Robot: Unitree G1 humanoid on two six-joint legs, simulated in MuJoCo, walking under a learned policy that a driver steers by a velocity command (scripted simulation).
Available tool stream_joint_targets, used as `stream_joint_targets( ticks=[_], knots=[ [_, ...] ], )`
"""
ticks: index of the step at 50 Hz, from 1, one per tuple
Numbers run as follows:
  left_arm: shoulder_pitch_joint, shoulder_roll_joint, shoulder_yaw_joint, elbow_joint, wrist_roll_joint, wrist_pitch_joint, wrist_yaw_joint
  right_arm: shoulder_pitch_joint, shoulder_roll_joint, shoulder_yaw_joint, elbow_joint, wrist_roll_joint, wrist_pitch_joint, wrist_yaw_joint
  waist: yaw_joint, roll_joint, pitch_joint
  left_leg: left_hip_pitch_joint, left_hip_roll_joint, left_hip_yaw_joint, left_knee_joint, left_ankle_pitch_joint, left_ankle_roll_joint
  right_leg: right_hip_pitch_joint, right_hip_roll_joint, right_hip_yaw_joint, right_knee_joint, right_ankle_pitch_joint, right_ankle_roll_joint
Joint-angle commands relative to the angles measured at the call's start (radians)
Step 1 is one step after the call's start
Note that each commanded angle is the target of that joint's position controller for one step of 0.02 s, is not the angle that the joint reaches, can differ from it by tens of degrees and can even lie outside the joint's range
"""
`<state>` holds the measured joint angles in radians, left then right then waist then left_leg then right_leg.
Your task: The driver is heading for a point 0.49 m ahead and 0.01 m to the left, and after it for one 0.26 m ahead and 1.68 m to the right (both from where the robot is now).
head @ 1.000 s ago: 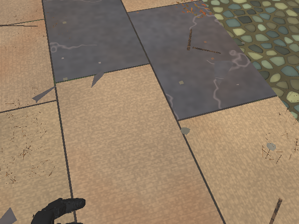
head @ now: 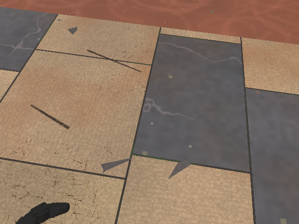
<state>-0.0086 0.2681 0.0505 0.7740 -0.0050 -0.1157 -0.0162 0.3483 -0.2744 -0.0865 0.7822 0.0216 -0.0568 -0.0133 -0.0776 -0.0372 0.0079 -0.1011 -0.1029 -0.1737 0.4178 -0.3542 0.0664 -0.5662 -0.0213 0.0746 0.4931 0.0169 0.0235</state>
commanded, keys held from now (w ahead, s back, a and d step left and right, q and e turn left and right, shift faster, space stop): w+q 0.24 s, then w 0.22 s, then e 0.38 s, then w+e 0.16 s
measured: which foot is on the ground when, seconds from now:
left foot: down 0.00-0.06, up 0.08-0.54, down 0.56-1.00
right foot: up 0.00-0.04, down 0.06-0.56, up 0.58-1.00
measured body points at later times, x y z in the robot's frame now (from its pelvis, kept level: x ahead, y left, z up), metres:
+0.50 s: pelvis +0.26 +0.01 +0.00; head +0.30 +0.01 +0.45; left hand +0.18 +0.28 -0.13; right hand +0.55 -0.15 -0.08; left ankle +0.38 +0.18 -0.71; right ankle +0.17 -0.14 -0.74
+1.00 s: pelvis +0.41 +0.04 +0.00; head +0.43 +0.02 +0.45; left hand +0.54 +0.32 -0.10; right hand +0.55 -0.24 -0.11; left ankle +0.40 +0.18 -0.74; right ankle +0.44 -0.06 -0.72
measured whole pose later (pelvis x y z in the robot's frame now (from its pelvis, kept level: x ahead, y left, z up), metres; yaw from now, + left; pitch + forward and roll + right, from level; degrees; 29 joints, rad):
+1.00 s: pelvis +0.41 +0.04 +0.00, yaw +0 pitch +2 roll +3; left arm 0.17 0.28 0.07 0.77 -0.01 0.04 -0.02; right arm 0.16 -0.29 -0.08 0.78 0.02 -0.03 -0.01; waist 0.00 0.00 0.00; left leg -0.21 0.08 0.26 0.44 -0.25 -0.01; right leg -0.42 -0.08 -0.06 0.69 -0.30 -0.02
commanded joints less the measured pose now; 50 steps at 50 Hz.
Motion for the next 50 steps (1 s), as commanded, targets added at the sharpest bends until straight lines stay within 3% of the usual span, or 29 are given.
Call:
stream_joint_targets(
  ticks=[1,2,3,4,5,6,7,8,9,11,15,18,22,24,25,26,27,28,29,30,31,32,33,34,37,39,42,47,50],
  knots=[
    [0.018,0.137,0.044,-0.062,-0.005,-0.034,-0.005,-0.014,-0.135,-0.031,-0.062,-0.002,0.002,-0.011,0.079,0.180,-0.039,-0.030,0.236,-0.226,0.019,0.314,0.115,0.183,0.022,-0.024,-0.052,-0.073,-0.039],
    [0.123,0.168,0.059,-0.039,0.007,-0.040,-0.001,-0.028,-0.104,-0.019,-0.076,-0.005,0.002,-0.009,0.130,0.170,-0.107,-0.068,0.184,-0.196,0.137,0.365,0.084,0.354,-0.007,-0.012,-0.057,-0.070,-0.072],
    [0.286,0.226,0.074,-0.024,0.021,-0.040,0.007,-0.033,-0.051,0.002,-0.102,-0.020,-0.001,-0.005,0.196,0.068,-0.247,-0.201,0.116,-0.107,0.418,0.241,0.042,0.618,-0.176,0.147,-0.034,-0.115,-0.133],
    [0.380,0.303,0.094,0.012,0.030,-0.026,0.005,0.127,0.007,0.019,-0.130,0.012,-0.013,-0.003,0.121,-0.301,-0.367,-0.571,-0.013,0.007,0.744,-0.234,-0.025,0.944,-0.403,0.632,-0.128,-0.304,-0.306],
    [0.359,0.205,0.074,-0.004,0.004,-0.021,0.000,0.125,-0.106,0.004,-0.102,0.026,-0.013,-0.007,0.145,-0.211,-0.313,-0.705,0.071,-0.023,0.887,-0.229,-0.034,0.922,-0.414,0.721,-0.177,-0.530,-0.295],
    [0.312,0.136,0.055,-0.022,0.000,-0.012,0.005,0.012,-0.165,-0.012,-0.115,0.017,-0.007,-0.006,0.173,-0.104,-0.183,-0.739,0.108,-0.004,0.920,-0.131,-0.039,0.797,-0.369,0.549,-0.190,-0.525,-0.243],
    [0.258,0.121,0.046,-0.030,0.009,-0.003,0.007,-0.046,-0.157,-0.013,-0.128,0.005,-0.001,-0.008,0.156,-0.031,-0.107,-0.701,0.147,0.030,0.901,-0.053,-0.043,0.660,-0.325,0.412,-0.206,-0.403,-0.213],
    [0.224,0.101,0.040,-0.024,0.015,0.003,0.008,-0.082,-0.143,-0.015,-0.142,-0.006,0.000,-0.005,0.136,-0.026,-0.048,-0.674,0.174,0.033,0.851,-0.004,-0.043,0.555,-0.285,0.318,-0.230,-0.299,-0.204],
    [0.210,0.090,0.034,-0.020,0.022,0.003,0.010,-0.074,-0.124,-0.016,-0.148,0.000,0.005,0.002,0.110,-0.051,-0.029,-0.626,0.201,0.035,0.821,0.025,-0.040,0.489,-0.255,0.241,-0.255,-0.234,-0.193],
    [0.214,0.093,0.038,-0.006,0.013,-0.005,0.009,-0.064,-0.084,-0.010,-0.158,0.011,0.016,0.008,0.096,-0.070,-0.019,-0.604,0.221,0.060,0.777,0.044,-0.042,0.447,-0.236,0.141,-0.301,-0.160,-0.201],
    [0.254,0.138,0.052,0.027,0.011,-0.012,0.007,-0.121,-0.050,0.004,-0.193,-0.001,0.020,0.008,0.098,-0.025,-0.010,-0.646,0.222,0.056,0.625,0.156,-0.059,0.461,-0.246,0.030,-0.336,0.013,-0.234],
    [0.263,0.151,0.051,0.041,0.001,-0.002,0.007,-0.199,-0.035,0.016,-0.206,-0.003,0.006,0.023,0.117,-0.022,0.011,-0.604,0.208,0.102,0.423,0.302,-0.054,0.468,-0.209,-0.071,-0.343,0.056,-0.212],
    [0.342,0.183,0.053,0.075,-0.018,0.018,0.006,-0.338,-0.021,0.030,-0.245,0.001,-0.008,0.048,0.166,-0.024,0.052,-0.555,0.184,0.182,0.238,0.340,-0.042,0.523,-0.223,-0.101,-0.330,0.048,-0.200],
    [0.367,0.193,0.052,0.095,-0.025,0.034,0.005,-0.375,-0.034,0.027,-0.266,0.000,-0.013,0.055,0.163,-0.038,0.071,-0.539,0.164,0.196,0.175,0.273,-0.022,0.577,-0.248,-0.086,-0.285,0.159,-0.190],
    [0.369,0.200,0.051,0.102,-0.027,0.044,0.007,-0.363,-0.048,0.021,-0.269,-0.006,-0.018,0.057,0.143,-0.054,0.058,-0.492,0.140,0.206,0.139,0.241,-0.008,0.600,-0.248,-0.084,-0.230,0.297,-0.178],
    [0.359,0.213,0.052,0.106,-0.030,0.052,0.011,-0.295,-0.074,0.007,-0.253,-0.015,-0.024,0.056,0.094,-0.073,0.011,-0.380,0.105,0.220,0.089,0.255,0.010,0.610,-0.231,-0.090,-0.137,0.465,-0.155],
    [0.346,0.208,0.047,0.106,-0.033,0.055,0.014,-0.160,-0.113,-0.014,-0.209,-0.026,-0.029,0.052,0.018,-0.064,-0.073,-0.175,0.076,0.238,0.013,0.391,0.037,0.575,-0.187,-0.116,0.010,0.558,-0.122],
    [0.348,0.170,0.032,0.090,-0.017,0.045,0.016,-0.039,-0.179,-0.035,-0.178,-0.046,-0.028,0.038,-0.028,-0.035,-0.187,0.105,0.178,0.155,0.074,0.689,0.072,0.409,-0.132,-0.137,0.202,0.359,-0.071],
    [0.413,0.053,-0.007,0.061,0.027,0.028,0.003,0.047,-0.258,-0.042,-0.175,-0.076,-0.014,0.018,-0.006,0.231,-0.350,0.491,0.496,-0.162,0.185,1.167,0.209,0.044,0.001,-0.148,0.589,-0.453,0.002],
    [0.496,0.091,-0.005,0.098,-0.011,0.022,0.002,0.068,-0.230,-0.032,-0.183,-0.067,-0.004,0.024,-0.020,0.283,-0.550,0.540,0.614,-0.353,0.118,1.129,0.313,-0.023,0.046,0.039,0.793,-0.745,0.019],
    [0.408,0.177,0.025,0.089,-0.043,0.029,0.004,0.028,-0.178,-0.021,-0.179,-0.053,0.003,0.028,-0.034,0.179,-0.441,0.421,0.540,-0.211,0.086,1.076,0.270,-0.073,-0.010,0.059,0.831,-0.696,0.020],
    [0.337,0.155,0.022,0.061,-0.046,0.040,0.009,-0.042,-0.141,-0.008,-0.171,-0.036,0.000,0.027,0.000,0.166,-0.298,0.304,0.482,-0.100,0.057,0.982,0.223,-0.129,-0.044,0.017,0.780,-0.637,0.020],
    [0.321,0.133,0.022,0.070,-0.030,0.058,0.019,-0.101,-0.105,0.003,-0.162,-0.030,-0.006,0.029,0.035,0.126,-0.205,0.163,0.439,-0.031,0.005,0.889,0.195,-0.107,-0.073,0.001,0.729,-0.575,0.031],
    [0.340,0.124,0.027,0.077,-0.020,0.082,0.027,-0.159,-0.082,0.007,-0.158,-0.031,-0.010,0.029,0.078,0.137,-0.159,0.029,0.414,0.026,-0.047,0.818,0.179,-0.028,-0.092,-0.004,0.688,-0.530,0.039],
    [0.378,0.085,0.032,0.061,-0.014,0.132,0.045,-0.262,-0.103,-0.004,-0.150,-0.055,-0.020,0.019,0.144,0.163,-0.110,-0.179,0.411,0.141,-0.148,0.727,0.189,0.091,-0.072,-0.044,0.651,-0.430,0.064],
    [0.332,0.079,0.034,0.028,-0.006,0.145,0.046,-0.273,-0.116,-0.011,-0.135,-0.052,-0.019,0.004,0.139,0.161,-0.094,-0.188,0.417,0.190,-0.174,0.627,0.183,0.078,-0.086,-0.044,0.566,-0.348,0.059],
    [0.255,0.076,0.032,-0.015,-0.002,0.151,0.028,-0.272,-0.130,-0.017,-0.113,-0.045,-0.003,-0.017,0.113,0.155,-0.090,-0.176,0.412,0.250,-0.187,0.476,0.167,0.111,-0.091,-0.065,0.424,-0.241,0.040],
    [0.169,0.110,0.046,-0.069,-0.007,0.154,-0.005,-0.236,-0.180,-0.037,-0.074,-0.008,0.011,-0.006,0.081,0.151,-0.063,-0.099,0.463,0.212,-0.210,0.033,0.130,0.120,-0.079,-0.111,0.273,-0.327,-0.028],
    [0.236,0.101,0.053,-0.039,-0.006,0.141,-0.011,-0.242,-0.168,-0.037,-0.054,0.009,0.020,0.000,0.117,0.105,-0.042,-0.127,0.427,0.259,-0.106,-0.110,0.075,0.262,-0.026,-0.192,0.098,-0.323,-0.088]
  ],
)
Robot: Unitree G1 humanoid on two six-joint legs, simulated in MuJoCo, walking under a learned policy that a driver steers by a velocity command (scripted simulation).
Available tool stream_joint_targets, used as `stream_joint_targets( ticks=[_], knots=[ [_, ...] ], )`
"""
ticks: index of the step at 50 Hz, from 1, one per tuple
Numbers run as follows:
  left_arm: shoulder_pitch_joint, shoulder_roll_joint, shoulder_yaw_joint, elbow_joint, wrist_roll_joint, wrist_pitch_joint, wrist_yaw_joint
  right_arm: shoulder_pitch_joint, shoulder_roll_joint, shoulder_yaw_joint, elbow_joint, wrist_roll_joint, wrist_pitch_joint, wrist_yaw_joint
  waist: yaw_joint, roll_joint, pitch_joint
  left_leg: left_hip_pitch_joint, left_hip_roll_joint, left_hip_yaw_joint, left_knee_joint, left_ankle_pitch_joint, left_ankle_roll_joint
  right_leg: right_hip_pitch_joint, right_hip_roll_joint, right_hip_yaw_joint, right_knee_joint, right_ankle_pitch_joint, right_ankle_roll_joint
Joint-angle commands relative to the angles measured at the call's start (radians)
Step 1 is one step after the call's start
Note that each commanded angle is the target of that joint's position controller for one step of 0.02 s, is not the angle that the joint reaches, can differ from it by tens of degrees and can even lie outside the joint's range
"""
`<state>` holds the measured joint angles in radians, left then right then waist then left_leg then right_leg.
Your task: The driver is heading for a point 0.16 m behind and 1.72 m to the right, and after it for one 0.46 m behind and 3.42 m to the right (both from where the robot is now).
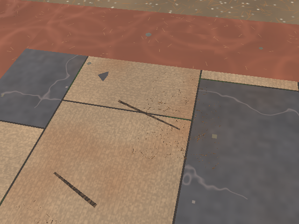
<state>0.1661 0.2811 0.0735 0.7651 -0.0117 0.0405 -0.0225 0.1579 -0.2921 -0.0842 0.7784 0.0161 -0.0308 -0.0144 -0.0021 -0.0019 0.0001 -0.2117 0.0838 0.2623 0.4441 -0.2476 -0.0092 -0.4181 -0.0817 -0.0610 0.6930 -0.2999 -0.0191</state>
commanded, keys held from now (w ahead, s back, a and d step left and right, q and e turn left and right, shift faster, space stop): w+e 1.00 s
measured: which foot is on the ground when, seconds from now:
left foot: down 0.00-0.02, up 0.04-0.46, down 0.48-1.00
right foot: up 0.00-0.02, down 0.04-0.50, up 0.52-0.98, down 1.00-1.00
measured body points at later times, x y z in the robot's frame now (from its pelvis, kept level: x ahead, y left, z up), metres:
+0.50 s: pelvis +0.22 -0.02 -0.01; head +0.25 -0.04 +0.43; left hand +0.31 +0.27 -0.12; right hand +0.40 -0.32 -0.08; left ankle +0.36 +0.06 -0.74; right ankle +0.03 -0.11 -0.73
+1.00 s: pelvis +0.46 -0.15 -0.02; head +0.48 -0.18 +0.43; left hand +0.78 -0.08 -0.09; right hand +0.30 -0.41 -0.15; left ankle +0.37 +0.07 -0.73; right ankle +0.51 -0.29 -0.74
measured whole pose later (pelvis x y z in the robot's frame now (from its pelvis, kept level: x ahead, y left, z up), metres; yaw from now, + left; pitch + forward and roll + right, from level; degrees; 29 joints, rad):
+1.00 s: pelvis +0.46 -0.15 -0.02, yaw -35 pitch +2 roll +2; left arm 0.08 0.29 0.06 0.56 -0.02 -0.02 -0.05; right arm 0.31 -0.32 -0.08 0.87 0.02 -0.05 0.00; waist -0.06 -0.02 0.05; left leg 0.06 0.08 0.26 0.48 -0.48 -0.06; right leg -0.54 -0.02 -0.05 0.61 -0.11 -0.10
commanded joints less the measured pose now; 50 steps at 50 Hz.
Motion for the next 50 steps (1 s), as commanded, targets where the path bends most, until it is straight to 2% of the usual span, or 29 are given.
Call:
stream_joint_targets(
  ticks=[1,2,3,4,5,7,8,12,15,18,21,23,24,25,26,27,28,29,30,31,33,35,38,41,45,47,48,49,50],
  knots=[
    [0.142,0.109,0.045,0.004,-0.005,-0.019,0.003,-0.043,-0.113,-0.030,-0.043,0.007,-0.003,0.003,0.063,0.027,-0.036,-0.071,0.195,-0.134,-0.013,-0.250,0.116,0.215,0.064,-0.052,-0.153,-0.026,-0.077],
    [0.252,0.202,0.075,0.028,-0.011,-0.028,0.017,-0.066,-0.046,-0.011,-0.059,-0.014,-0.004,0.007,0.087,-0.190,-0.041,-0.232,0.090,-0.025,0.346,-0.235,0.044,0.348,-0.077,0.202,-0.269,-0.005,-0.155],
    [0.284,0.324,0.094,0.002,-0.005,-0.050,0.013,-0.137,-0.038,-0.006,-0.141,-0.020,-0.022,0.007,0.090,-0.370,-0.003,-0.651,-0.102,-0.110,0.643,-0.418,-0.018,0.496,-0.261,0.738,-0.434,-0.214,-0.343],
    [0.276,0.250,0.070,-0.016,0.005,-0.080,0.000,-0.187,-0.092,-0.016,-0.142,0.003,-0.047,0.017,0.117,-0.222,-0.018,-0.747,-0.067,-0.291,0.755,-0.387,0.006,0.511,-0.295,0.780,-0.493,-0.234,-0.364],
    [0.236,0.202,0.053,-0.028,0.005,-0.100,0.001,-0.184,-0.109,-0.020,-0.144,0.019,-0.065,0.030,0.084,-0.208,-0.002,-0.763,-0.033,-0.320,0.742,-0.277,0.035,0.496,-0.275,0.697,-0.481,-0.178,-0.325],
    [0.158,0.147,0.036,-0.052,-0.013,-0.102,0.011,-0.153,-0.124,-0.028,-0.107,-0.019,-0.081,0.028,0.038,-0.101,-0.001,-0.682,0.005,-0.318,0.635,-0.107,0.035,0.429,-0.209,0.525,-0.452,0.014,-0.252],
    [0.148,0.137,0.030,-0.061,-0.009,-0.099,0.021,-0.153,-0.116,-0.029,-0.101,-0.026,-0.082,0.029,0.024,-0.102,-0.010,-0.615,0.006,-0.316,0.579,-0.045,0.027,0.396,-0.180,0.469,-0.461,0.097,-0.234],
    [0.184,0.167,0.040,-0.067,-0.006,-0.100,0.049,-0.209,-0.051,-0.009,-0.103,-0.019,-0.077,0.034,0.034,-0.065,-0.012,-0.499,-0.053,-0.288,0.325,0.159,-0.019,0.356,-0.103,0.328,-0.473,0.286,-0.202],
    [0.228,0.172,0.046,-0.060,-0.011,-0.096,0.056,-0.277,-0.030,0.004,-0.122,-0.008,-0.079,0.047,0.064,-0.104,0.017,-0.428,-0.084,-0.285,0.161,0.253,-0.030,0.316,-0.083,0.306,-0.468,0.253,-0.187],
    [0.265,0.173,0.051,-0.052,-0.018,-0.089,0.055,-0.321,-0.046,0.004,-0.142,0.000,-0.087,0.058,0.084,-0.112,0.039,-0.382,-0.092,-0.295,0.087,0.260,-0.026,0.308,-0.099,0.347,-0.442,0.219,-0.182],
    [0.251,0.178,0.055,-0.056,-0.019,-0.081,0.058,-0.279,-0.086,-0.008,-0.138,0.002,-0.100,0.061,0.056,-0.142,0.035,-0.295,-0.093,-0.308,0.044,0.208,-0.003,0.328,-0.120,0.405,-0.387,0.239,-0.159],
    [0.219,0.161,0.050,-0.070,-0.014,-0.075,0.057,-0.150,-0.122,-0.028,-0.104,-0.002,-0.108,0.054,-0.013,-0.159,-0.019,-0.112,-0.113,-0.276,-0.003,0.178,0.033,0.314,-0.083,0.401,-0.271,0.388,-0.129],
    [0.198,0.125,0.037,-0.087,-0.006,-0.076,0.052,-0.020,-0.160,-0.045,-0.077,-0.014,-0.112,0.048,-0.076,-0.134,-0.120,0.104,-0.056,-0.317,0.008,0.184,0.075,0.243,-0.019,0.359,-0.094,0.422,-0.093],
    [0.199,0.066,0.013,-0.118,0.019,-0.078,0.052,0.163,-0.227,-0.058,-0.061,-0.029,-0.107,0.037,-0.136,0.011,-0.298,0.402,0.143,-0.533,0.034,0.094,0.138,0.071,0.063,0.275,0.222,0.182,-0.051],
    [0.352,0.007,-0.002,-0.150,-0.025,-0.092,0.049,0.192,-0.268,-0.064,-0.031,-0.037,-0.097,0.047,-0.036,0.394,-0.386,0.625,0.336,-1.039,-0.122,-0.160,0.283,-0.270,0.160,0.233,0.521,-0.316,-0.006],
    [0.315,0.126,0.020,-0.112,-0.043,-0.093,0.051,0.138,-0.156,-0.037,-0.050,-0.017,-0.093,0.047,-0.061,0.241,-0.257,0.531,0.315,-1.012,-0.172,-0.326,0.252,-0.368,0.082,0.264,0.634,-0.257,-0.001],
    [0.210,0.170,0.032,-0.127,-0.035,-0.089,0.047,0.089,-0.103,-0.023,-0.058,-0.010,-0.085,0.039,-0.075,0.153,-0.134,0.394,0.278,-0.824,-0.174,-0.265,0.212,-0.382,0.044,0.225,0.632,-0.162,-0.002],
    [0.167,0.156,0.032,-0.131,-0.023,-0.085,0.048,0.046,-0.090,-0.015,-0.057,-0.018,-0.080,0.037,-0.051,0.078,-0.074,0.266,0.237,-0.702,-0.187,-0.122,0.195,-0.334,0.004,0.204,0.605,-0.091,-0.001],
    [0.138,0.144,0.034,-0.141,-0.012,-0.084,0.044,0.022,-0.069,-0.010,-0.048,-0.025,-0.077,0.035,-0.035,0.074,-0.031,0.179,0.202,-0.618,-0.207,-0.031,0.191,-0.307,-0.021,0.203,0.559,-0.050,-0.002],
    [0.148,0.126,0.033,-0.145,-0.017,-0.078,0.037,0.010,-0.067,-0.007,-0.041,-0.032,-0.080,0.031,-0.012,0.099,-0.022,0.123,0.182,-0.550,-0.230,0.020,0.185,-0.263,-0.044,0.202,0.536,-0.024,-0.003],
    [0.140,0.087,0.024,-0.157,-0.023,-0.066,0.031,0.013,-0.073,-0.011,-0.024,-0.024,-0.090,0.028,-0.003,0.107,-0.004,0.086,0.178,-0.463,-0.273,0.090,0.200,-0.261,-0.059,0.181,0.494,-0.012,0.003],
    [0.098,0.073,0.017,-0.183,-0.016,-0.060,0.030,0.021,-0.100,-0.019,-0.009,-0.020,-0.096,0.025,-0.003,0.078,0.019,0.082,0.192,-0.400,-0.299,0.170,0.217,-0.307,-0.066,0.176,0.430,0.032,0.017],
    [0.050,0.065,0.009,-0.197,-0.013,-0.066,0.018,0.024,-0.128,-0.025,0.002,-0.021,-0.089,0.020,-0.014,0.060,0.025,0.112,0.177,-0.282,-0.306,0.264,0.207,-0.316,-0.066,0.153,0.291,0.178,0.026],
    [-0.053,0.047,-0.003,-0.220,-0.012,-0.077,-0.004,0.049,-0.150,-0.026,0.014,-0.016,-0.077,0.016,-0.056,0.048,0.052,0.132,0.152,-0.177,-0.295,0.304,0.176,-0.269,-0.043,0.089,0.109,0.305,0.014],
    [-0.140,0.056,-0.002,-0.264,-0.016,-0.076,-0.028,0.107,-0.194,-0.036,0.035,0.004,-0.052,0.016,-0.076,0.055,0.081,0.243,0.190,-0.122,-0.252,0.397,0.148,-0.246,-0.010,0.028,-0.023,0.251,-0.025],
    [-0.103,0.093,0.016,-0.270,-0.010,-0.071,-0.031,0.103,-0.227,-0.045,0.034,0.015,-0.039,0.011,-0.033,0.087,0.040,0.293,0.196,-0.084,-0.132,0.713,0.127,-0.150,0.051,-0.024,-0.048,0.148,-0.066],
    [-0.023,0.124,0.034,-0.256,-0.008,-0.067,-0.029,0.100,-0.240,-0.049,0.031,0.020,-0.030,0.007,0.019,0.098,-0.012,0.298,0.188,-0.064,-0.001,0.868,0.116,-0.041,0.095,-0.051,-0.060,0.107,-0.093],
    [0.137,0.169,0.063,-0.213,-0.011,-0.062,-0.022,0.086,-0.230,-0.044,0.027,0.023,-0.024,0.003,0.113,0.081,-0.092,0.228,0.159,-0.033,0.205,0.901,0.089,0.181,0.143,-0.065,-0.122,0.162,-0.130],
    [0.310,0.243,0.097,-0.171,-0.015,-0.050,-0.001,0.104,-0.181,-0.024,0.012,-0.002,-0.028,0.000,0.183,-0.009,-0.184,-0.013,0.122,-0.033,0.509,0.627,0.044,0.498,0.070,0.088,-0.126,0.183,-0.181]
  ],
)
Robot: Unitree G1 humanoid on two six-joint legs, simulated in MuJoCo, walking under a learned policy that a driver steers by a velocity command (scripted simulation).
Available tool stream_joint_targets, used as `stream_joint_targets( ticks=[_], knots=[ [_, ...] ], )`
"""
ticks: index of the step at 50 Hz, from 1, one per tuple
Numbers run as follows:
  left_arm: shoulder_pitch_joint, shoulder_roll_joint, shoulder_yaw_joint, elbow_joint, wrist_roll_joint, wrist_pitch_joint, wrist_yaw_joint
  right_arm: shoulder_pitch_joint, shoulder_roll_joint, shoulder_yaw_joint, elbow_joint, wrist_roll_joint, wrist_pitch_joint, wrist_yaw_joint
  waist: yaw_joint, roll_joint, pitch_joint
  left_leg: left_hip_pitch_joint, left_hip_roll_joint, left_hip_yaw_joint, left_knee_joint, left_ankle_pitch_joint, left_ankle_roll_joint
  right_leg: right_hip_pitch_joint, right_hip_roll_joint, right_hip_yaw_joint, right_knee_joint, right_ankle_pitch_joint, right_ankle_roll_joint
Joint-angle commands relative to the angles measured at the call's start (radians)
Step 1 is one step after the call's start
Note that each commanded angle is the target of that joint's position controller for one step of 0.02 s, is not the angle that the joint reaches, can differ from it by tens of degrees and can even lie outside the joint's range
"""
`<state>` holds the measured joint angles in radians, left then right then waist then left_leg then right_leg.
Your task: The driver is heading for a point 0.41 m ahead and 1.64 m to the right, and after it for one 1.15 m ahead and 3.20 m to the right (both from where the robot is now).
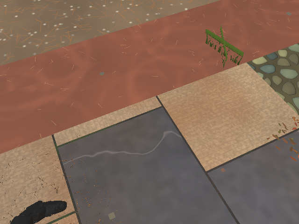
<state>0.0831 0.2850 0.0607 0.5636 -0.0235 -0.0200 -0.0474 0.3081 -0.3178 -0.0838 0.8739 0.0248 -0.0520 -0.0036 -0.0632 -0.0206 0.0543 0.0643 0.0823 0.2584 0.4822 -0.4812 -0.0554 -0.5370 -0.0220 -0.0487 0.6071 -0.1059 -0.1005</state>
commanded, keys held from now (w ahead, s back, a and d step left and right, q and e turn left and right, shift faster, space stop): w+e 0.28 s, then e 0.58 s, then w+e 0.14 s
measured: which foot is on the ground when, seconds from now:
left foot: down 0.00-0.00, up 0.02-0.44, down 0.46-0.90, up 0.92-1.00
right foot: down 0.00-0.46, up 0.48-0.88, down 0.90-1.00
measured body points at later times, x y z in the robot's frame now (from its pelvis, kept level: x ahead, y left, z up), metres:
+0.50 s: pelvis +0.28 +0.00 +0.00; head +0.31 -0.01 +0.45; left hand +0.43 +0.28 -0.10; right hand +0.44 -0.30 -0.06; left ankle +0.43 +0.08 -0.72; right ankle +0.13 -0.09 -0.69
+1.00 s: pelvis +0.34 -0.04 +0.02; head +0.34 -0.09 +0.47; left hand +0.61 +0.11 -0.05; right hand +0.29 -0.37 -0.10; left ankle +0.43 +0.08 -0.66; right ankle +0.29 -0.13 -0.71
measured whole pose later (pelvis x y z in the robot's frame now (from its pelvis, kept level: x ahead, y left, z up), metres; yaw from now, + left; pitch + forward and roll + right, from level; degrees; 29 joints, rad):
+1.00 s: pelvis +0.34 -0.04 +0.02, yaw -36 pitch +1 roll +2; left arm 0.26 0.31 0.07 0.60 0.00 0.02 0.00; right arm 0.10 -0.33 -0.09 0.78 0.01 0.00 0.01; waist 0.00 0.04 0.04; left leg -0.48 0.05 0.03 0.94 -0.43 -0.01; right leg -0.31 0.00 0.03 0.56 -0.28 -0.06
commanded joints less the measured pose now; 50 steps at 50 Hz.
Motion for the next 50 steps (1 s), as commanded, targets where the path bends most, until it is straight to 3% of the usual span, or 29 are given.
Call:
stream_joint_targets(
  ticks=[1,2,3,4,5,7,9,14,19,21,22,23,24,25,26,27,28,30,32,36,41,43,44,45,46,47,48,49,50],
  knots=[
    [0.338,0.355,0.118,0.018,-0.009,0.001,0.028,0.041,-0.006,0.023,-0.148,-0.049,-0.031,0.003,0.099,-0.278,-0.313,-0.736,-0.084,-0.119,0.826,-0.081,0.035,0.903,-0.248,0.666,-0.149,-0.189,-0.277],
    [0.371,0.270,0.092,-0.018,-0.003,-0.018,0.018,-0.055,-0.096,0.014,-0.158,-0.015,-0.068,0.018,0.182,-0.162,-0.449,-0.837,-0.096,-0.348,0.933,-0.112,0.050,0.953,-0.310,0.893,-0.292,-0.323,-0.314],
    [0.341,0.216,0.073,-0.002,0.008,-0.034,0.013,-0.148,-0.141,0.001,-0.187,0.021,-0.084,0.025,0.189,-0.107,-0.302,-0.912,-0.054,-0.351,0.916,-0.012,0.068,0.863,-0.287,0.758,-0.314,-0.253,-0.260],
    [0.287,0.194,0.065,-0.001,0.005,-0.041,0.014,-0.161,-0.122,0.010,-0.190,0.010,-0.093,0.021,0.146,-0.033,-0.211,-0.879,-0.012,-0.347,0.827,0.074,0.077,0.715,-0.245,0.636,-0.311,-0.148,-0.230],
    [0.219,0.167,0.056,-0.010,0.009,-0.042,0.017,-0.156,-0.120,0.008,-0.179,-0.016,-0.093,0.014,0.101,0.004,-0.158,-0.811,0.018,-0.347,0.741,0.121,0.070,0.581,-0.208,0.542,-0.312,-0.032,-0.206],
    [0.159,0.144,0.044,-0.029,0.025,-0.044,0.025,-0.122,-0.128,0.000,-0.169,-0.026,-0.070,0.015,0.048,-0.021,-0.131,-0.702,0.039,-0.351,0.660,0.166,0.053,0.434,-0.170,0.463,-0.348,0.106,-0.199],
    [0.165,0.151,0.045,-0.017,0.016,-0.049,0.036,-0.127,-0.100,0.007,-0.169,-0.038,-0.050,0.013,0.039,-0.011,-0.110,-0.678,0.030,-0.328,0.576,0.198,0.020,0.355,-0.150,0.402,-0.366,0.189,-0.206],
    [0.226,0.181,0.054,0.022,0.006,-0.039,0.063,-0.309,-0.043,0.033,-0.213,-0.038,-0.045,0.019,0.100,-0.041,-0.054,-0.621,-0.036,-0.308,0.208,0.510,-0.017,0.269,-0.068,0.301,-0.362,0.087,-0.140],
    [0.282,0.180,0.061,0.065,0.001,-0.010,0.075,-0.362,-0.082,0.015,-0.244,-0.033,-0.056,0.030,0.116,-0.084,-0.073,-0.522,-0.112,-0.324,0.035,0.541,0.012,0.337,-0.072,0.379,-0.200,0.199,-0.073],
    [0.248,0.167,0.060,0.053,0.003,0.002,0.083,-0.310,-0.101,0.001,-0.234,-0.033,-0.061,0.031,0.083,-0.114,-0.094,-0.473,-0.115,-0.331,-0.001,0.485,0.041,0.380,-0.070,0.435,-0.106,0.225,-0.047],
    [0.213,0.150,0.055,0.039,0.000,0.005,0.084,-0.252,-0.107,-0.006,-0.221,-0.039,-0.065,0.027,0.043,-0.113,-0.117,-0.387,-0.103,-0.314,-0.062,0.555,0.062,0.373,-0.035,0.425,-0.029,0.227,-0.016],
    [0.210,0.102,0.040,0.017,0.009,0.002,0.083,-0.175,-0.148,-0.016,-0.219,-0.057,-0.069,0.020,0.016,-0.062,-0.215,-0.194,0.007,-0.383,-0.039,0.753,0.115,0.309,0.024,0.382,0.145,0.138,0.029],
    [0.356,0.033,0.019,0.019,0.024,0.002,0.083,-0.105,-0.200,-0.023,-0.221,-0.077,-0.059,0.011,0.063,0.179,-0.358,0.132,0.280,-0.643,0.033,1.139,0.256,0.068,0.135,0.278,0.453,-0.478,0.101],
    [0.479,0.107,0.022,0.023,0.004,0.000,0.076,-0.057,-0.196,-0.030,-0.197,-0.046,-0.035,0.019,0.082,0.348,-0.487,0.253,0.423,-0.934,-0.009,0.948,0.385,-0.087,0.125,0.236,0.673,-0.647,0.134],
    [0.414,0.183,0.045,0.043,-0.008,0.012,0.078,-0.107,-0.127,-0.013,-0.229,-0.038,-0.020,0.014,0.055,0.211,-0.400,0.165,0.361,-0.864,-0.057,0.740,0.353,-0.142,0.067,0.245,0.764,-0.549,0.165],
    [0.302,0.211,0.054,0.023,-0.007,0.029,0.083,-0.155,-0.080,0.002,-0.243,-0.040,-0.005,0.006,0.036,0.145,-0.294,0.056,0.301,-0.712,-0.078,0.643,0.306,-0.165,0.041,0.194,0.767,-0.473,0.179],
    [0.251,0.210,0.058,0.015,-0.002,0.048,0.089,-0.200,-0.058,0.013,-0.246,-0.043,0.007,0.001,0.044,0.110,-0.218,-0.064,0.249,-0.611,-0.103,0.613,0.287,-0.148,0.014,0.174,0.740,-0.432,0.188],
    [0.242,0.157,0.050,0.000,-0.001,0.071,0.091,-0.243,-0.077,0.008,-0.229,-0.051,0.017,-0.007,0.082,0.149,-0.130,-0.261,0.178,-0.474,-0.168,0.566,0.266,-0.046,-0.021,0.134,0.627,-0.388,0.182],
    [0.242,0.107,0.037,-0.004,0.004,0.073,0.092,-0.243,-0.095,-0.002,-0.212,-0.054,0.015,-0.010,0.082,0.168,-0.132,-0.283,0.172,-0.399,-0.195,0.640,0.286,-0.001,-0.019,0.094,0.527,-0.367,0.181],
    [0.183,0.100,0.028,-0.026,0.012,0.070,0.078,-0.257,-0.128,-0.016,-0.198,-0.038,0.029,-0.016,0.068,0.147,-0.190,-0.244,0.225,-0.332,-0.208,0.665,0.310,0.070,-0.053,0.080,0.349,-0.251,0.165],
    [0.129,0.124,0.036,-0.049,0.010,0.081,0.051,-0.258,-0.162,-0.027,-0.177,-0.019,0.048,-0.007,0.057,0.166,-0.149,-0.251,0.240,-0.269,-0.204,0.476,0.270,0.169,-0.040,0.029,0.147,-0.211,0.120],
    [0.150,0.123,0.043,-0.042,0.013,0.081,0.042,-0.263,-0.169,-0.029,-0.165,-0.003,0.056,-0.006,0.083,0.153,-0.144,-0.249,0.233,-0.238,-0.143,0.424,0.225,0.248,-0.015,-0.006,-0.012,-0.145,0.085],
    [0.181,0.132,0.053,-0.024,0.014,0.081,0.043,-0.236,-0.151,-0.026,-0.152,0.002,0.059,-0.004,0.087,0.130,-0.153,-0.292,0.209,-0.210,-0.099,0.297,0.186,0.328,0.011,-0.015,-0.072,-0.125,0.058],
    [0.239,0.165,0.069,-0.004,0.011,0.080,0.051,-0.203,-0.107,-0.016,-0.134,-0.003,0.062,0.001,0.102,0.049,-0.146,-0.401,0.157,-0.159,0.016,0.121,0.125,0.440,-0.011,0.059,-0.154,-0.109,0.014],
    [0.307,0.262,0.092,-0.002,0.007,0.076,0.068,-0.211,-0.031,0.008,-0.159,-0.040,0.061,0.011,0.098,-0.234,-0.129,-0.667,0.018,-0.048,0.377,-0.137,0.028,0.575,-0.246,0.410,-0.243,-0.057,-0.092],
    [0.315,0.321,0.097,-0.022,0.026,0.046,0.056,-0.304,-0.072,-0.005,-0.217,-0.036,0.045,0.007,0.141,-0.257,-0.116,-0.861,-0.085,-0.232,0.540,-0.168,0.023,0.510,-0.340,0.705,-0.359,-0.366,-0.245],
    [0.283,0.261,0.080,-0.019,0.030,0.017,0.049,-0.349,-0.127,-0.023,-0.223,-0.012,0.030,0.009,0.143,-0.162,-0.076,-0.900,-0.044,-0.310,0.588,-0.068,0.049,0.501,-0.311,0.666,-0.414,-0.517,-0.220],
    [0.242,0.227,0.068,-0.014,0.024,0.000,0.051,-0.328,-0.146,-0.034,-0.215,-0.002,0.019,0.013,0.109,-0.153,-0.045,-0.907,-0.027,-0.321,0.568,0.035,0.068,0.479,-0.284,0.609,-0.422,-0.549,-0.176],
    [0.212,0.198,0.057,-0.019,0.017,-0.006,0.056,-0.298,-0.143,-0.037,-0.186,-0.012,0.011,0.012,0.091,-0.130,-0.050,-0.882,-0.011,-0.325,0.550,0.106,0.063,0.477,-0.252,0.556,-0.416,-0.507,-0.143]
  ],
)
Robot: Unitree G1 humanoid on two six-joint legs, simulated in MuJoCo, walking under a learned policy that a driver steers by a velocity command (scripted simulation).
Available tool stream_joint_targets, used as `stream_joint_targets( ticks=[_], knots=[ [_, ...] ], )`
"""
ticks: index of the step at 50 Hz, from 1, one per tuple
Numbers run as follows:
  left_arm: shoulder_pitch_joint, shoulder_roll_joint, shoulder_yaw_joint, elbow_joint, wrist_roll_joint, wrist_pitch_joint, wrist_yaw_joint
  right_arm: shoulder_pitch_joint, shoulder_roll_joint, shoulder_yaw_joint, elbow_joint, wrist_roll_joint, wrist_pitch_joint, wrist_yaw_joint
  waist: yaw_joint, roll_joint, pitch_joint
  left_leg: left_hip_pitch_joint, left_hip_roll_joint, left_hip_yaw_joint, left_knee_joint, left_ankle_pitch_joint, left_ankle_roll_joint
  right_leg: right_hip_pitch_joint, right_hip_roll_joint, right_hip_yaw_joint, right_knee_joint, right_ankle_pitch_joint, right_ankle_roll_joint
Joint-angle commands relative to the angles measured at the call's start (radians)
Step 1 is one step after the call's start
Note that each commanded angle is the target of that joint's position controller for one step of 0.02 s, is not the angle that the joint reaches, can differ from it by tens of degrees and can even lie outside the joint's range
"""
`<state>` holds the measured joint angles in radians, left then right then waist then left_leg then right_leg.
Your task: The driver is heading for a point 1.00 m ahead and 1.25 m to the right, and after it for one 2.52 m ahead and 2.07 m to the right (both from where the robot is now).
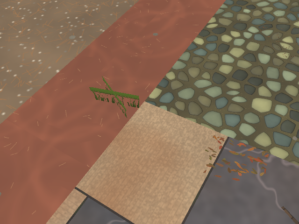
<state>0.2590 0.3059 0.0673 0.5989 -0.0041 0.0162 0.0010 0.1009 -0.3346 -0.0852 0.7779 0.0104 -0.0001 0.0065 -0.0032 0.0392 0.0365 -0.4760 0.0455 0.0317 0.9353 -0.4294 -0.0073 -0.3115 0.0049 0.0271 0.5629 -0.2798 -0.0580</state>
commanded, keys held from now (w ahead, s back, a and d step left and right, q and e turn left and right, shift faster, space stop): w+e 0.48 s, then w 0.50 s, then w+e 0.02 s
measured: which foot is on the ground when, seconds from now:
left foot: up 0.00-0.34, down 0.36-0.84, up 0.86-1.00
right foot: down 0.00-0.36, up 0.38-0.80, down 0.82-1.00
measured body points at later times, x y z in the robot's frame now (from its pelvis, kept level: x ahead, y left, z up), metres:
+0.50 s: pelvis +0.19 +0.03 +0.00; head +0.21 +0.03 +0.45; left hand +0.37 +0.27 -0.11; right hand +0.24 -0.28 -0.09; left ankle +0.22 +0.14 -0.74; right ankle +0.10 -0.09 -0.65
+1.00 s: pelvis +0.44 -0.12 +0.00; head +0.46 -0.14 +0.45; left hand +0.66 +0.07 -0.09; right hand +0.41 -0.42 -0.12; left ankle +0.45 +0.05 -0.65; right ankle +0.44 -0.21 -0.74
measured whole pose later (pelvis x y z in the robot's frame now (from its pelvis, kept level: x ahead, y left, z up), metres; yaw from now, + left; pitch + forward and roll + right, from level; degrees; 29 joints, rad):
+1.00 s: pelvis +0.44 -0.12 +0.00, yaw -23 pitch +1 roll +0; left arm 0.24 0.27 0.05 0.67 0.00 -0.07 -0.03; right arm 0.25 -0.32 -0.04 0.83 0.02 -0.08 0.01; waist -0.01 0.03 0.05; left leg -0.48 0.10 -0.02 1.14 -0.33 0.01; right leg -0.29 0.05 -0.04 0.42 -0.16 -0.07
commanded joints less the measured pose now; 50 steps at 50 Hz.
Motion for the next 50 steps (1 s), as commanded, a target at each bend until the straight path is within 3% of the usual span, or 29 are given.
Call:
stream_joint_targets(
  ticks=[1,4,8,12,15,17,18,19,20,21,23,25,27,29,33,35,37,39,40,41,42,43,44,45,46,47,48,50],
  knots=[
    [0.017,0.164,0.042,-0.053,-0.005,-0.042,0.014,-0.079,-0.121,-0.036,-0.082,-0.011,-0.048,0.002,0.019,-0.190,-0.031,-0.313,0.025,-0.097,0.060,0.120,0.003,0.238,-0.249,0.436,-0.375,-0.278,-0.170],
    [0.044,0.153,0.036,-0.048,0.007,-0.055,0.027,-0.085,-0.086,-0.029,-0.067,-0.011,-0.070,0.013,0.018,-0.168,-0.050,-0.232,-0.008,-0.077,-0.046,0.274,-0.021,0.227,-0.195,0.353,-0.378,-0.113,-0.154],
    [0.085,0.178,0.048,-0.024,-0.007,-0.058,0.032,-0.143,-0.050,-0.011,-0.079,-0.005,-0.081,0.021,0.045,-0.184,-0.023,-0.129,-0.042,-0.079,-0.267,0.341,-0.050,0.176,-0.162,0.305,-0.361,-0.042,-0.148],
    [0.117,0.187,0.054,-0.002,-0.020,-0.050,0.027,-0.180,-0.056,-0.003,-0.102,0.007,-0.094,0.032,0.067,-0.180,-0.003,-0.038,-0.055,-0.091,-0.388,0.303,-0.050,0.130,-0.171,0.359,-0.318,-0.071,-0.156],
    [0.104,0.171,0.050,0.002,-0.018,-0.044,0.021,-0.123,-0.089,-0.013,-0.095,0.014,-0.111,0.035,0.037,-0.198,-0.019,0.084,-0.062,-0.094,-0.439,0.261,-0.023,0.116,-0.170,0.427,-0.260,-0.067,-0.145],
    [0.086,0.117,0.033,0.000,-0.018,-0.039,0.023,0.009,-0.108,-0.027,-0.057,0.005,-0.122,0.026,-0.032,-0.189,-0.061,0.290,-0.044,-0.085,-0.511,0.287,0.014,0.051,-0.108,0.408,-0.146,-0.061,-0.100],
    [0.075,0.058,0.013,-0.010,-0.008,-0.042,0.023,0.148,-0.150,-0.040,-0.036,-0.009,-0.125,0.017,-0.092,-0.102,-0.150,0.502,0.087,-0.214,-0.520,0.217,0.067,-0.061,-0.045,0.326,0.077,-0.103,-0.054],
    [0.114,0.005,-0.004,-0.062,-0.025,-0.055,0.024,0.257,-0.260,-0.064,-0.012,-0.029,-0.114,0.013,-0.077,0.213,-0.235,0.735,0.313,-0.622,-0.639,-0.093,0.205,-0.364,0.084,0.159,0.407,-0.305,0.011],
    [0.134,0.098,0.014,-0.049,-0.041,-0.063,0.029,0.245,-0.207,-0.054,-0.009,-0.016,-0.112,0.021,-0.070,0.221,-0.173,0.710,0.370,-0.797,-0.705,-0.295,0.246,-0.510,0.025,0.161,0.593,-0.309,0.030],
    [0.084,0.149,0.029,-0.036,-0.038,-0.061,0.027,0.205,-0.138,-0.034,-0.023,-0.007,-0.109,0.017,-0.076,0.144,-0.080,0.636,0.338,-0.676,-0.702,-0.256,0.218,-0.547,-0.017,0.162,0.658,-0.223,0.032],
    [0.032,0.134,0.031,-0.027,-0.021,-0.058,0.022,0.141,-0.072,-0.014,-0.032,-0.014,-0.099,0.007,-0.055,0.075,-0.013,0.518,0.256,-0.449,-0.713,0.000,0.174,-0.512,-0.065,0.135,0.642,-0.084,0.039],
    [0.008,0.094,0.025,-0.033,-0.024,-0.057,0.009,0.135,-0.047,-0.003,-0.022,-0.022,-0.101,-0.001,-0.040,0.086,0.004,0.442,0.207,-0.306,-0.745,0.176,0.160,-0.455,-0.095,0.117,0.602,-0.014,0.041],
    [-0.010,0.050,0.011,-0.042,-0.022,-0.057,0.004,0.163,-0.053,-0.004,0.000,-0.016,-0.108,0.002,-0.037,0.073,0.007,0.420,0.195,-0.233,-0.766,0.299,0.182,-0.455,-0.090,0.103,0.555,0.017,0.050],
    [-0.052,0.032,0.001,-0.059,-0.015,-0.061,0.000,0.175,-0.075,-0.007,0.015,-0.012,-0.109,0.002,-0.035,0.049,0.015,0.420,0.200,-0.177,-0.780,0.419,0.203,-0.468,-0.085,0.091,0.455,0.062,0.062],
    [-0.178,-0.001,-0.022,-0.086,-0.009,-0.081,-0.026,0.196,-0.105,-0.006,0.035,0.005,-0.097,-0.002,-0.064,0.034,0.033,0.395,0.167,-0.054,-0.793,0.501,0.184,-0.370,-0.081,-0.003,0.182,0.243,0.059],
    [-0.240,-0.004,-0.026,-0.102,-0.015,-0.086,-0.039,0.248,-0.122,-0.006,0.058,0.015,-0.090,-0.001,-0.083,0.032,0.046,0.417,0.184,-0.044,-0.797,0.508,0.179,-0.324,-0.068,-0.034,0.096,0.269,0.047],
    [-0.269,0.017,-0.019,-0.117,-0.019,-0.089,-0.048,0.277,-0.140,-0.009,0.077,0.023,-0.078,-0.001,-0.072,0.041,0.051,0.481,0.217,-0.042,-0.776,0.585,0.169,-0.299,-0.054,-0.039,0.035,0.235,0.021],
    [-0.223,0.059,0.001,-0.110,-0.012,-0.089,-0.049,0.280,-0.165,-0.013,0.084,0.026,-0.066,-0.005,-0.018,0.065,0.000,0.536,0.225,-0.015,-0.670,0.875,0.148,-0.177,-0.008,-0.070,-0.008,0.174,-0.018],
    [-0.113,0.091,0.021,-0.080,-0.009,-0.086,-0.046,0.271,-0.170,-0.012,0.086,0.027,-0.059,-0.008,0.057,0.067,-0.072,0.522,0.206,0.021,-0.533,1.028,0.128,-0.009,0.022,-0.093,-0.046,0.196,-0.047],
    [0.038,0.135,0.046,-0.032,-0.009,-0.079,-0.035,0.274,-0.154,-0.003,0.083,0.021,-0.058,-0.013,0.131,0.058,-0.159,0.423,0.167,0.053,-0.342,1.023,0.098,0.229,0.025,-0.085,-0.052,0.224,-0.075],
    [0.216,0.216,0.069,0.002,-0.003,-0.065,-0.014,0.281,-0.091,0.023,0.049,-0.016,-0.064,-0.014,0.184,-0.090,-0.311,0.178,0.109,0.072,-0.001,0.627,0.063,0.556,-0.185,0.168,-0.002,0.248,-0.134],
    [0.194,0.268,0.064,0.003,-0.002,-0.068,-0.019,0.403,0.022,0.059,0.034,-0.013,-0.085,0.001,0.075,-0.323,-0.462,-0.128,-0.062,-0.038,0.304,-0.140,0.024,0.762,-0.404,0.669,-0.150,0.021,-0.291],
    [0.185,0.165,0.042,-0.002,-0.004,-0.075,-0.023,0.294,-0.102,0.028,0.037,0.017,-0.101,0.007,0.129,-0.194,-0.402,-0.225,-0.018,-0.137,0.384,-0.133,0.036,0.701,-0.373,0.677,-0.224,-0.052,-0.252],
    [0.118,0.140,0.029,0.004,-0.004,-0.082,-0.024,0.198,-0.120,0.020,-0.004,0.038,-0.110,0.010,0.112,-0.175,-0.235,-0.284,0.021,-0.107,0.373,-0.043,0.044,0.565,-0.336,0.514,-0.246,0.034,-0.218],
    [0.058,0.122,0.023,0.006,-0.004,-0.087,-0.026,0.167,-0.100,0.025,-0.006,0.029,-0.113,0.004,0.076,-0.099,-0.155,-0.255,0.062,-0.093,0.321,0.044,0.040,0.424,-0.293,0.403,-0.264,0.156,-0.200],
    [0.014,0.098,0.017,0.006,0.003,-0.091,-0.029,0.165,-0.093,0.021,-0.002,0.012,-0.109,0.002,0.041,-0.093,-0.105,-0.214,0.085,-0.090,0.269,0.095,0.031,0.317,-0.255,0.319,-0.292,0.241,-0.193],
    [-0.011,0.081,0.013,0.007,0.012,-0.097,-0.030,0.194,-0.081,0.022,0.005,0.010,-0.098,0.005,0.006,-0.116,-0.098,-0.153,0.105,-0.101,0.246,0.134,0.024,0.246,-0.234,0.277,-0.326,0.269,-0.190],
    [-0.024,0.077,0.014,0.022,0.003,-0.112,-0.031,0.211,-0.047,0.027,0.012,0.004,-0.077,0.004,-0.022,-0.113,-0.081,-0.113,0.110,-0.091,0.194,0.162,0.005,0.171,-0.218,0.234,-0.385,0.296,-0.206]
  ],
)
Velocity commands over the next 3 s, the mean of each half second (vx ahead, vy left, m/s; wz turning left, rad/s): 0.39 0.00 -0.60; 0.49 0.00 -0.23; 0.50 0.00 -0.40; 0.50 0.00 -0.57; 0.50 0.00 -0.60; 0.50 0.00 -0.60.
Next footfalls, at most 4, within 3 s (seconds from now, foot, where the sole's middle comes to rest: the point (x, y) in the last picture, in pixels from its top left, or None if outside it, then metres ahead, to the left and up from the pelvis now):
0.36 left None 0.26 0.13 -0.77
0.82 right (225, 221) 0.48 -0.23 -0.77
1.32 left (195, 149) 0.84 -0.14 -0.77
1.86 right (268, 137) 0.89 -0.51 -0.77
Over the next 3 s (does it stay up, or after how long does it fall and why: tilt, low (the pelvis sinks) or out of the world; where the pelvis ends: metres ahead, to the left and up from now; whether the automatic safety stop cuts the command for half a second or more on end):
stays up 1.09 -0.89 0.00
